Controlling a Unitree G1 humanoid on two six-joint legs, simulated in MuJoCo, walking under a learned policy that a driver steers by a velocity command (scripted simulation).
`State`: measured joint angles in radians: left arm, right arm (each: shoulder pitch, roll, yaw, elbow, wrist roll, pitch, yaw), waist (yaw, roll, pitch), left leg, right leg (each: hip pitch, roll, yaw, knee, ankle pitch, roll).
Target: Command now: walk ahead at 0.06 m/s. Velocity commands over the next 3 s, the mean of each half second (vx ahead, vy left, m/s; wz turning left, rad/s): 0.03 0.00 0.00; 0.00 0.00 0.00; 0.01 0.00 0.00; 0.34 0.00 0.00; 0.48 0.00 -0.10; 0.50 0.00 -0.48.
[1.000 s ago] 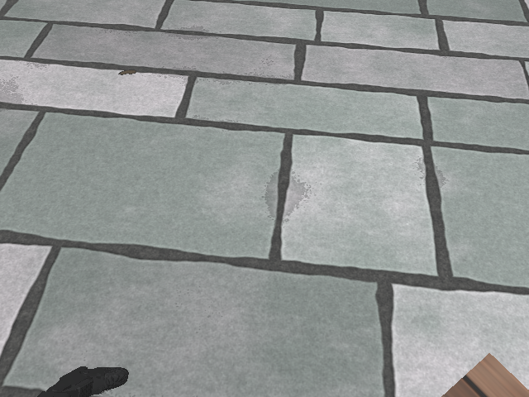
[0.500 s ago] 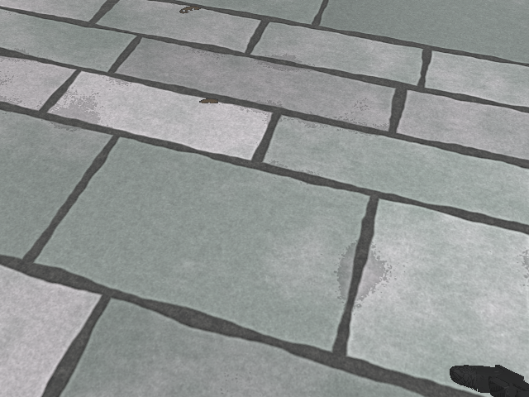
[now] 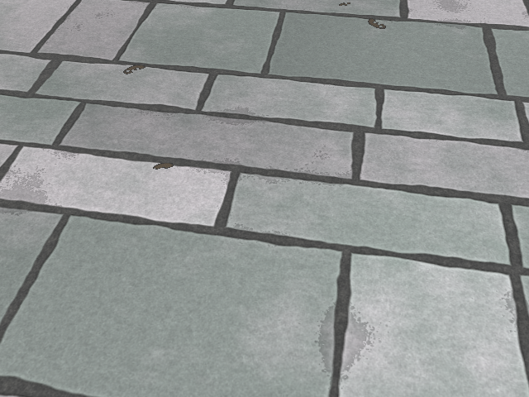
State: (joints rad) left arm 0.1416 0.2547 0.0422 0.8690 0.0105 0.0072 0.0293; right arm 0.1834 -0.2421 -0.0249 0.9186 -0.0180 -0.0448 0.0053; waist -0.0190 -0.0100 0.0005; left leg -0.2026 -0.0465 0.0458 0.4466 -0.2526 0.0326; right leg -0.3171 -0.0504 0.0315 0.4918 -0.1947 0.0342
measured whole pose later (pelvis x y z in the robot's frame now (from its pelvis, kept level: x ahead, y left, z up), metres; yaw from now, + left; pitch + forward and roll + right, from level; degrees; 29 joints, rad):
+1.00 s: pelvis +0.02 -0.01 +0.00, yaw +0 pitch -2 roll +0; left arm 0.16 0.21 0.04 1.12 0.00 0.01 0.04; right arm 0.26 -0.20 -0.01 1.12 -0.01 -0.01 -0.04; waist 0.00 -0.01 0.04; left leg -0.14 0.00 0.03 0.46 -0.29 0.01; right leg -0.24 -0.01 0.01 0.47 -0.20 0.01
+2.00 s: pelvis +0.18 -0.07 +0.01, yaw +0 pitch +1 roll +0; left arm 0.46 0.16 0.02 1.12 0.00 -0.09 0.00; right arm 0.13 -0.25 -0.07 0.94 0.02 -0.09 0.01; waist 0.06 0.03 -0.02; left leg -0.66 0.11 0.01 0.93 -0.10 0.04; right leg 0.00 0.03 -0.06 0.23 -0.26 -0.04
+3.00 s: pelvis +0.76 -0.11 +0.00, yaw -20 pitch +2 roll +0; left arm 0.27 0.25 0.08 0.82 -0.01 -0.07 -0.02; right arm 0.11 -0.28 -0.07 0.84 0.00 -0.12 -0.01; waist 0.02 0.02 0.04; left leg -0.59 0.12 -0.06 1.10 -0.30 -0.01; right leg -0.25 0.12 0.02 0.38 -0.15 -0.10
